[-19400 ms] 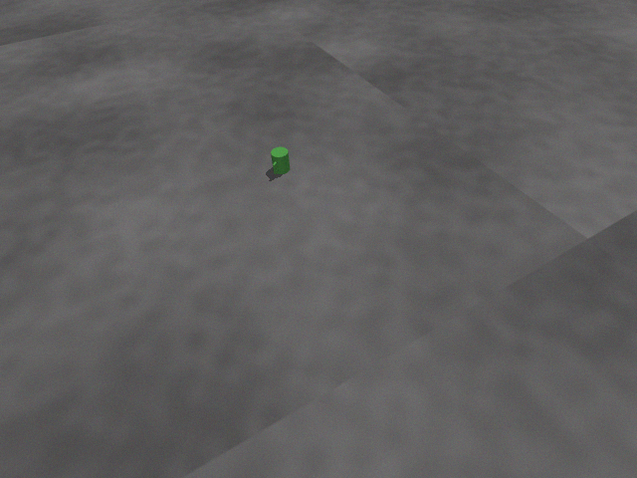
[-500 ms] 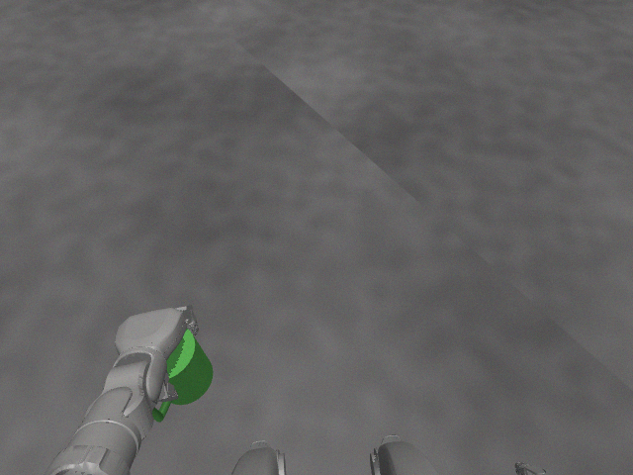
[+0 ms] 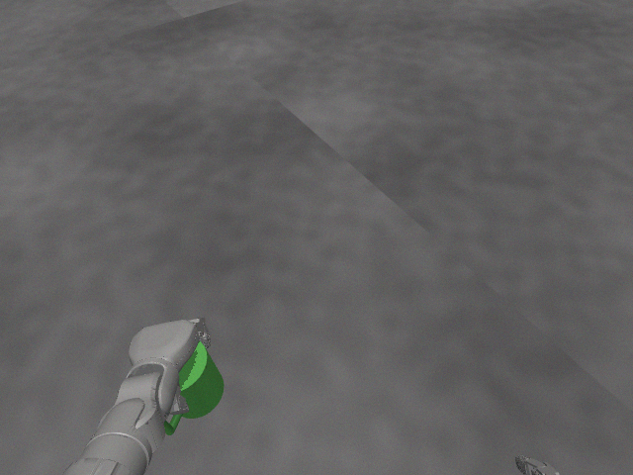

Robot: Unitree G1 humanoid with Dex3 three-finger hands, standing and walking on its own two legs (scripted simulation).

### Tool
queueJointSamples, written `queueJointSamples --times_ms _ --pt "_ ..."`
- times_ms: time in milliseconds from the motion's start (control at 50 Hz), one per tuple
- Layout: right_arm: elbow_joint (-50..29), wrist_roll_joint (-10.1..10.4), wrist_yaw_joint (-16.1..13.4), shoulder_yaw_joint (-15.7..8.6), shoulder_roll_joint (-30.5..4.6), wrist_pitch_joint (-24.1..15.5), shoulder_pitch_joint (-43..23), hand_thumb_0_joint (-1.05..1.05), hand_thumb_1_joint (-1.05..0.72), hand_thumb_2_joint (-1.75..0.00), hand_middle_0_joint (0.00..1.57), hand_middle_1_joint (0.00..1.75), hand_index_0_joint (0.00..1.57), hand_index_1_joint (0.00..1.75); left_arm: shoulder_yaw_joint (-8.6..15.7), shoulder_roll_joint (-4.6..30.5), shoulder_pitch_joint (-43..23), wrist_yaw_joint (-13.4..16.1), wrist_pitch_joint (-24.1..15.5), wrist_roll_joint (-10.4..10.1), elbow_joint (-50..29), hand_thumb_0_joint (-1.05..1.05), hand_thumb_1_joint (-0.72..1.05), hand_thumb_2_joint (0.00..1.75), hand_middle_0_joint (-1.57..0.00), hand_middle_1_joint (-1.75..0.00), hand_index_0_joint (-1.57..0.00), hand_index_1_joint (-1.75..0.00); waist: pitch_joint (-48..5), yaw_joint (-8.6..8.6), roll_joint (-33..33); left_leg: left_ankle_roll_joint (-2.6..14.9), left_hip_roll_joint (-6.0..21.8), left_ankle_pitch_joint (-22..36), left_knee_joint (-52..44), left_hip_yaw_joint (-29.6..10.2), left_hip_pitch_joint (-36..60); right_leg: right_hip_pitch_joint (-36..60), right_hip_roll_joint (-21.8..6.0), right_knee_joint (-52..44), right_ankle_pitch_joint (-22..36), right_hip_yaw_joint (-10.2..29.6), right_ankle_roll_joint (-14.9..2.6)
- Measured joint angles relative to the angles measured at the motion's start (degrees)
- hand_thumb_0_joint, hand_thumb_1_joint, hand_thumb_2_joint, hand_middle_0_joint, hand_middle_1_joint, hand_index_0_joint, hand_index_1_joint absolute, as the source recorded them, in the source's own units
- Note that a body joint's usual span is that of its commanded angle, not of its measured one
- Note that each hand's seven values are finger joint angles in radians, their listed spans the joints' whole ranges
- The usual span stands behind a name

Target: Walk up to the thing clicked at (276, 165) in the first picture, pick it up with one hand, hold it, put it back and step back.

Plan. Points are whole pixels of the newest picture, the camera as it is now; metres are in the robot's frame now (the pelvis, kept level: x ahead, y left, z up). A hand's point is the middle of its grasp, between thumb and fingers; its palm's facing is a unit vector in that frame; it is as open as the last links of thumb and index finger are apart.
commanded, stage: hold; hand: left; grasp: from above
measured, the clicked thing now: (182, 388) +0.29 +0.22 -0.13
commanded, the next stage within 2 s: crouch in 1.74 s
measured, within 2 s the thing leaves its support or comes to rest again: neither
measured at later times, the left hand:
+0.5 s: hand (171, 370) +0.29 +0.22 -0.06, palm faces -0.47 -0.07 -0.88, open 11.1 cm
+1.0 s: hand (168, 382) +0.27 +0.21 -0.05, palm faces -0.48 -0.07 -0.87, open 11.1 cm
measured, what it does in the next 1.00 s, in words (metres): stands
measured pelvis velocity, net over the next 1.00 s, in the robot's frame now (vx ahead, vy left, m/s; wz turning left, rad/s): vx -0.01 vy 0.00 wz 0.00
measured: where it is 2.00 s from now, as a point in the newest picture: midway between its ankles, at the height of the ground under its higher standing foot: outside the picture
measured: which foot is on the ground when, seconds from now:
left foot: down 0.00-1.00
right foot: down 0.00-1.00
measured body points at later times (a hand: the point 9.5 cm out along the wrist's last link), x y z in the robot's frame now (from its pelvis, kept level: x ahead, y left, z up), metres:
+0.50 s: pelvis +0.00 +0.00 +0.01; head +0.03 -0.01 +0.46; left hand +0.31 +0.22 -0.01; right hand +0.11 -0.27 -0.11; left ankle +0.01 +0.12 -0.72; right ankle +0.00 -0.14 -0.72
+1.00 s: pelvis -0.01 +0.00 +0.02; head +0.01 -0.02 +0.47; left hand +0.29 +0.22 +0.00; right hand +0.12 -0.27 -0.10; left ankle +0.01 +0.12 -0.72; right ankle +0.00 -0.14 -0.72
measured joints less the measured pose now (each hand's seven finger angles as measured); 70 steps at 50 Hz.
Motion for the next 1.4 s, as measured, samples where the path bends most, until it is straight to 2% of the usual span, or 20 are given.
queueJointSamples --times_ms 300,1300,1400 --pt "-1.05 0.18 0.63 -0.57 -0.51 0.29 -0.18 0.00 -0.90 -0.90 0.20 0.30 0.21 0.30 -0.50 0.09 1.31 -2.49 0.17 0.09 -2.82 0.01 -0.26 0.82 -0.62 -0.76 -0.56 -0.82 0.85 1.00 0.21 0.11 -0.15 1.19 -4.28 0.50 5.11 4.99 -0.09 -4.39 1.39 0.33 0.11" --pt "-2.87 1.17 0.20 0.74 -0.60 0.94 -3.25 0.01 -0.90 -0.90 0.20 0.30 0.21 0.30 -2.29 0.82 2.71 -8.88 0.42 -0.55 -9.27 0.01 -0.25 0.81 -0.62 -0.76 -0.56 -0.82 3.50 2.74 1.11 -0.02 -0.49 5.79 -11.07 0.58 12.21 11.55 -0.24 -10.06 5.40 0.33 -0.18" --pt "-3.13 1.18 0.21 0.82 -0.47 0.99 -3.23 0.01 -0.90 -0.90 0.20 0.30 0.21 0.30 -1.82 0.74 2.59 -9.17 0.06 -0.57 -9.04 0.01 -0.25 0.81 -0.62 -0.76 -0.56 -0.82 3.57 2.74 1.02 0.02 -0.51 5.94 -11.42 0.66 12.42 11.76 -0.26 -10.46 5.60 0.41 -0.14"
